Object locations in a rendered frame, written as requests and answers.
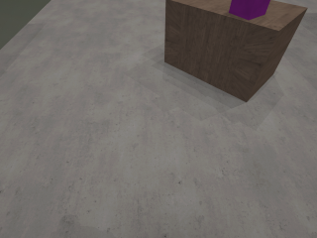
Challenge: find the pedestal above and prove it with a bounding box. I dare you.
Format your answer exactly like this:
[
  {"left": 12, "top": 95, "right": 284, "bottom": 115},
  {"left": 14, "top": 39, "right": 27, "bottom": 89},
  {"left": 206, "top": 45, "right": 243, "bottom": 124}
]
[{"left": 164, "top": 0, "right": 308, "bottom": 102}]

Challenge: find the carton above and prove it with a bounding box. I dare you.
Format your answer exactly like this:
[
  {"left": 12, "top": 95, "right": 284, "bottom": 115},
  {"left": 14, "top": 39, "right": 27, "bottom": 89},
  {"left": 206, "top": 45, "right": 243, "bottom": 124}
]
[{"left": 229, "top": 0, "right": 270, "bottom": 20}]

